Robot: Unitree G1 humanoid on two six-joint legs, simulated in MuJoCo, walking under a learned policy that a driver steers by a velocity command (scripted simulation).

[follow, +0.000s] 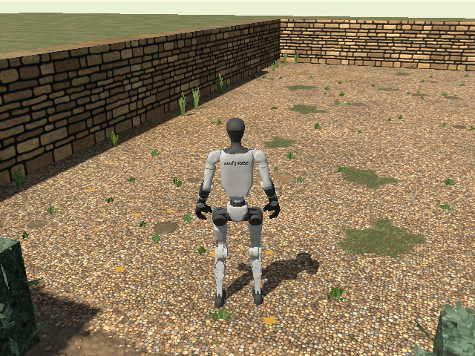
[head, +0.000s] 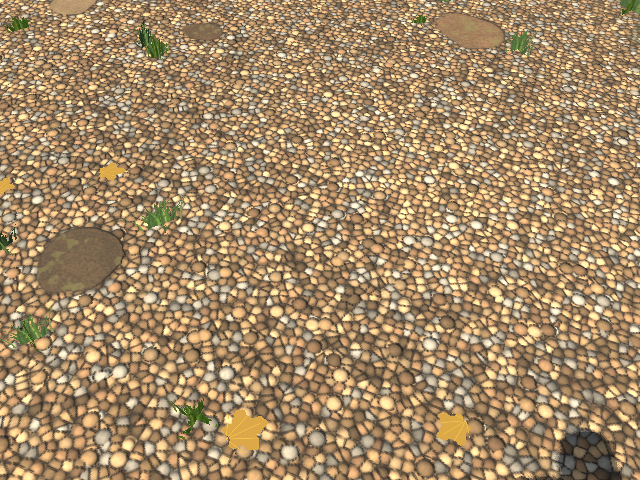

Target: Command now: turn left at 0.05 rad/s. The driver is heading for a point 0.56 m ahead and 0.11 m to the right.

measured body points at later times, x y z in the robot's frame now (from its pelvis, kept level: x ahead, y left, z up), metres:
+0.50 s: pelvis +0.00 +0.01 +0.00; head +0.01 +0.01 +0.45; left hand +0.08 +0.28 -0.14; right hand +0.10 -0.24 -0.13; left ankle -0.02 +0.13 -0.74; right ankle +0.01 -0.14 -0.74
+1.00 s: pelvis +0.08 -0.04 +0.01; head +0.08 -0.06 +0.46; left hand +0.06 +0.23 -0.13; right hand +0.14 -0.30 -0.14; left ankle +0.02 +0.11 -0.66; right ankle +0.03 -0.12 -0.74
